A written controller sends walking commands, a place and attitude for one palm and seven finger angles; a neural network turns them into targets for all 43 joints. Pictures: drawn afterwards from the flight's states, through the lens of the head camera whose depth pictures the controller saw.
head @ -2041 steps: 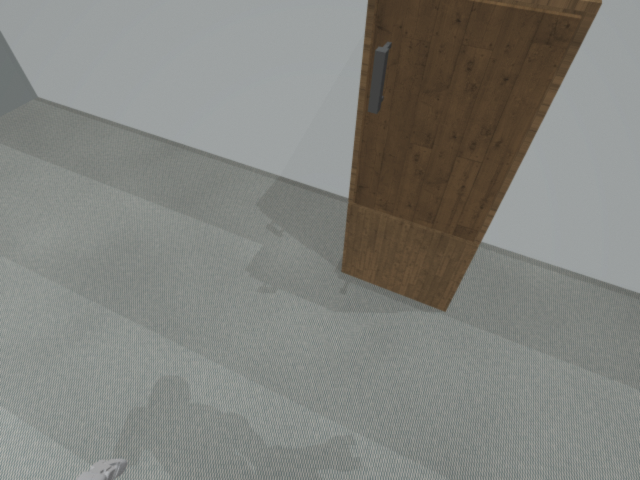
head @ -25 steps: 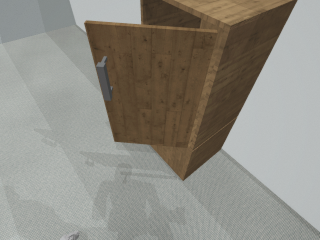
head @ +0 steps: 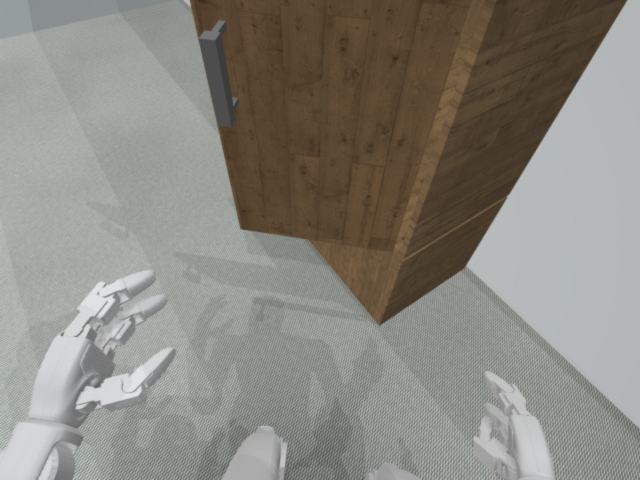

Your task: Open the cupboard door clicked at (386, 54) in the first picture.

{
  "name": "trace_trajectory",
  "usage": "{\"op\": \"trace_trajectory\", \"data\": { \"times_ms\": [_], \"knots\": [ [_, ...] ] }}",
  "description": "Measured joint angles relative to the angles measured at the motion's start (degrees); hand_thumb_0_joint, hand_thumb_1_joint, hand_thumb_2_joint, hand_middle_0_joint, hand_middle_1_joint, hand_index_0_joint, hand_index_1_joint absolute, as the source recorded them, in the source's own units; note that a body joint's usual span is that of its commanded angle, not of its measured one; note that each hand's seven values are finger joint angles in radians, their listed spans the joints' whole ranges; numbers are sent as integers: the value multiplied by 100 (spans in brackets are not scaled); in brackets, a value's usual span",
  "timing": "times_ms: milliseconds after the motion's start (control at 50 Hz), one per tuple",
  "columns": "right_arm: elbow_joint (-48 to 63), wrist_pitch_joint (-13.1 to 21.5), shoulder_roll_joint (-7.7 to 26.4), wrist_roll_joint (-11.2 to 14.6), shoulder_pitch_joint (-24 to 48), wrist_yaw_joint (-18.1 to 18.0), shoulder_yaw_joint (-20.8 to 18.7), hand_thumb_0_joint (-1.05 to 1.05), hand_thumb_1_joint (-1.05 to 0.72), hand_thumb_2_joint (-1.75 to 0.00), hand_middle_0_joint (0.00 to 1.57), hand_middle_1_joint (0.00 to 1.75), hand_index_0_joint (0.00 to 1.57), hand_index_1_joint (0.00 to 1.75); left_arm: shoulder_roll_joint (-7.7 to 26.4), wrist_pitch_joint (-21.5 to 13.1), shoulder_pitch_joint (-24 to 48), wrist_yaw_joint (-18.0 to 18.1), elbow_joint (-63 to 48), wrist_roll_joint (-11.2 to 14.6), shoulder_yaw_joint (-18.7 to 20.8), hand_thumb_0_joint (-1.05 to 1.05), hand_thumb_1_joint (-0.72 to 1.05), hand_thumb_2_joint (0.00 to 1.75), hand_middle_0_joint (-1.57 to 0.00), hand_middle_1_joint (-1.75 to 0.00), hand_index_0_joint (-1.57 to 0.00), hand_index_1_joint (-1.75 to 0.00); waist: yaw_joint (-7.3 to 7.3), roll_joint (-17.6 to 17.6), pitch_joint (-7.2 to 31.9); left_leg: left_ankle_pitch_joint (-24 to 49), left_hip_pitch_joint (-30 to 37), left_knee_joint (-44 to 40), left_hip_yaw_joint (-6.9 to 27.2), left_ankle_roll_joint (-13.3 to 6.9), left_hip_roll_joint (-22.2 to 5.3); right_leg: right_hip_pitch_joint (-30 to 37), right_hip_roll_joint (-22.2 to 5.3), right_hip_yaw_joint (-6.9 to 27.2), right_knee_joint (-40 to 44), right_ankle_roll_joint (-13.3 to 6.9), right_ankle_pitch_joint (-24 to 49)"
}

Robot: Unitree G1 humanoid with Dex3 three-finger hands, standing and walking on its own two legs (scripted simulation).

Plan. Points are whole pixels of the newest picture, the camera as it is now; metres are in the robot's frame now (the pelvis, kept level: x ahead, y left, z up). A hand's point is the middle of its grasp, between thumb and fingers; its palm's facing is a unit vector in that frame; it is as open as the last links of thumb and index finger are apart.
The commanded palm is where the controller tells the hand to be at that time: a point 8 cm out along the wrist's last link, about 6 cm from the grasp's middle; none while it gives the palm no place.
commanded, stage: raise the hand with hooked fingers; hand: left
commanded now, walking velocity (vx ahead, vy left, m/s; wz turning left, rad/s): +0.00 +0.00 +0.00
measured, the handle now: (223, 75) +0.64 +0.22 +0.14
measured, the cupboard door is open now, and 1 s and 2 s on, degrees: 46 46 46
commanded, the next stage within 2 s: move the hooked fingers beside the handle in 1.52 s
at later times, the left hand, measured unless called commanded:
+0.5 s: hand (103, 303) +0.26 +0.26 +0.10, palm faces -0.05 -1.00 -0.06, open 12.5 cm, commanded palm +0.24 +0.32 +0.11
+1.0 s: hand (54, 239) +0.30 +0.30 +0.16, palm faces -0.04 -1.00 -0.05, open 14.0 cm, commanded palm +0.28 +0.35 +0.16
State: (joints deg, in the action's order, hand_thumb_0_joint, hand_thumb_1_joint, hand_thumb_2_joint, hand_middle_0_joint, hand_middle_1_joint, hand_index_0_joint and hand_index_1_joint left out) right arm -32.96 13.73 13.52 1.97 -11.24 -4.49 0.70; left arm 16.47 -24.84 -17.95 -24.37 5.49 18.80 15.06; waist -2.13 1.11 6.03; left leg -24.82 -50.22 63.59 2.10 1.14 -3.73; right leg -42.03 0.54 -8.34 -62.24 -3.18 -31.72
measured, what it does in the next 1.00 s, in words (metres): rises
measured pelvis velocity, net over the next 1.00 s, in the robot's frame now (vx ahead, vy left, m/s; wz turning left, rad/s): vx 0.02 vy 0.04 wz -0.01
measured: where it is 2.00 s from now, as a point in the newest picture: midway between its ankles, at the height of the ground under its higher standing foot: outside the picture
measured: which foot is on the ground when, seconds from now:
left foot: down 0.00-1.00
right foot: down 0.00-1.00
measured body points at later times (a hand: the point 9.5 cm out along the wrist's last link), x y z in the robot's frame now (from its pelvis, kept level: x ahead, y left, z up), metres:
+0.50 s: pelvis +0.01 +0.03 +0.04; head +0.05 +0.04 +0.48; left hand +0.26 +0.31 +0.11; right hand +0.17 -0.23 -0.03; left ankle +0.06 +0.13 -0.66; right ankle +0.00 -0.09 -0.66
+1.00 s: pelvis +0.02 +0.04 +0.06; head +0.04 +0.04 +0.50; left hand +0.30 +0.36 +0.16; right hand +0.18 -0.20 -0.02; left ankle +0.06 +0.13 -0.66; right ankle +0.00 -0.09 -0.66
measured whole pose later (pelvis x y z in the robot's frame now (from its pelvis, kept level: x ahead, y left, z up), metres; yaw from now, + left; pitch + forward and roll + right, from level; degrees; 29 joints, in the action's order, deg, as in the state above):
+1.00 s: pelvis +0.02 +0.04 +0.06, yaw -1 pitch +5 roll -2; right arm -32.5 11.7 15.4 3.3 -15.4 -5.5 3.7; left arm 25.7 -8.8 3.2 -30.5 19.4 20.2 23.6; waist -0.8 1.6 2.9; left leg -17.8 -30.7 43.5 -1.7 -1.9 -1.6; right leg -23.1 -0.8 -5.1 -40.6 0.2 -22.2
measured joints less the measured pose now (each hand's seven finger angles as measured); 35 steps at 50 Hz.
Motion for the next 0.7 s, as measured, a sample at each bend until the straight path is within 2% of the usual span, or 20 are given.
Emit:
{"op": "trace_trajectory", "data": {
  "times_ms": [60,120,220,340,460,700],
  "knots": [
    [-100,-29,-57,21,-113,-17,101,2,-90,-90,20,30,21,30,177,378,318,-201,178,57,49,1,35,66,-24,-65,-23,-65,99,59,-43,78,113,-173,-30,-1,-14,94,19,29,180,12,102],
    [-120,-60,-90,30,-275,-16,129,2,-90,-90,21,30,21,30,287,685,431,-256,331,154,178,1,28,63,-25,-70,-24,-70,214,80,-56,168,313,-437,-139,-20,-26,232,27,132,415,48,221],
    [-122,-41,1,31,-547,18,41,2,-90,-90,21,30,21,30,271,692,371,-128,390,255,398,0,17,58,-26,-77,-25,-77,313,76,-32,278,608,-819,-312,-83,-3,446,1,291,754,122,374],
    [-135,12,204,55,-643,32,-67,2,-90,-90,20,30,21,30,241,558,372,-108,389,218,378,0,3,52,-27,-86,-26,-86,296,44,-62,322,814,-1020,-390,-168,59,647,-55,357,976,199,453],
    [-61,51,242,70,-513,4,-35,2,-91,-90,20,30,21,30,307,640,544,-100,383,167,362,0,-11,46,-28,-95,-27,-95,261,-11,-119,364,1037,-1179,-398,-226,109,904,-92,359,1194,255,531],
    [150,-53,107,94,-264,-24,235,2,-90,-90,20,30,21,30,578,1234,1299,-329,797,165,556,-1,-39,35,-30,-113,-29,-113,131,12,-171,505,1513,-1562,-364,-290,177,1462,-124,314,1714,323,740]
  ]
}}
